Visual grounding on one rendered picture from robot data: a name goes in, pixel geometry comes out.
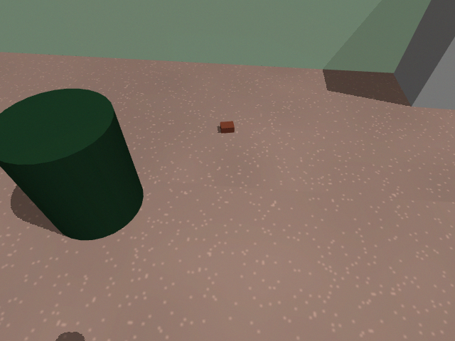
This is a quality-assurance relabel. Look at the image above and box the small box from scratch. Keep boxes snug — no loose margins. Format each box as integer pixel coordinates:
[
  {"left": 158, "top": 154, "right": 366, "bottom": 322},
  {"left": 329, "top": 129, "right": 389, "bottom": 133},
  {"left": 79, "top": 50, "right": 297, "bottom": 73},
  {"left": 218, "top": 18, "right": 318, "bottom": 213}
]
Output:
[{"left": 220, "top": 121, "right": 235, "bottom": 134}]

